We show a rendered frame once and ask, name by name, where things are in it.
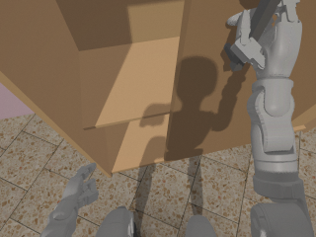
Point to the right robot upper arm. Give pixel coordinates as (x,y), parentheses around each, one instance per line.
(276,219)

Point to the robot thigh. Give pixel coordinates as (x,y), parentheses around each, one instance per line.
(199,226)
(118,223)

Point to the robot right hand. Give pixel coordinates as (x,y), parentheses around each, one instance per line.
(280,43)

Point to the handle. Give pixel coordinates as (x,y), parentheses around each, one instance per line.
(258,23)

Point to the robot left forearm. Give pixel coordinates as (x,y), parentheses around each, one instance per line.
(62,221)

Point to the robot right thigh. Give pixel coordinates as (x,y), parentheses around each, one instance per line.
(199,226)

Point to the robot left thigh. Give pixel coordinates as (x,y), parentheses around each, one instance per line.
(118,223)

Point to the robot right forearm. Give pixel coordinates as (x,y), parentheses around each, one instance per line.
(270,108)

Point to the robot left hand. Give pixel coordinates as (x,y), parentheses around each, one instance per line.
(77,190)

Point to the wardrobe door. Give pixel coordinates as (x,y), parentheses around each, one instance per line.
(208,111)
(304,118)

